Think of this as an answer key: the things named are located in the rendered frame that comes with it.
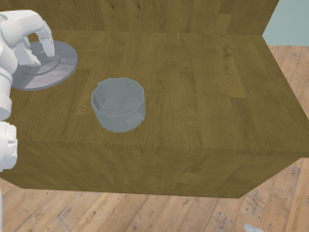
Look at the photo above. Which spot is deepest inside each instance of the lid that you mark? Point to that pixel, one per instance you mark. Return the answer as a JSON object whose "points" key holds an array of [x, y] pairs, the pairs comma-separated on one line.
{"points": [[52, 71]]}

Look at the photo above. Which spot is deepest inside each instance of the table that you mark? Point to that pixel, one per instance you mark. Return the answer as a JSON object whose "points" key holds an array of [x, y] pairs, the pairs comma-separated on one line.
{"points": [[221, 117]]}

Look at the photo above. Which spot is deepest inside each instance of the left robot forearm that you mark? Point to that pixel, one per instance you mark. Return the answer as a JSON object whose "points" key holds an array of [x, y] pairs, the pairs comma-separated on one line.
{"points": [[10, 35]]}

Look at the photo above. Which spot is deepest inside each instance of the robot left upper arm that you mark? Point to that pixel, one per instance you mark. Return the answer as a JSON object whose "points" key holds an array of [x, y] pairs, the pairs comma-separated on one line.
{"points": [[8, 154]]}

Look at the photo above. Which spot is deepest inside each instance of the left robot hand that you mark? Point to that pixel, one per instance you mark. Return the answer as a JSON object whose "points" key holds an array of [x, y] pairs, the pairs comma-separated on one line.
{"points": [[31, 22]]}

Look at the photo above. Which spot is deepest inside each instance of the knob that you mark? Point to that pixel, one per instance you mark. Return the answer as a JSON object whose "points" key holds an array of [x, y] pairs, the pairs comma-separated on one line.
{"points": [[38, 51]]}

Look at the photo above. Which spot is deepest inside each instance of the pot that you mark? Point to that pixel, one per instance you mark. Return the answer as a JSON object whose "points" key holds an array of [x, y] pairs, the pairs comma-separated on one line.
{"points": [[119, 104]]}

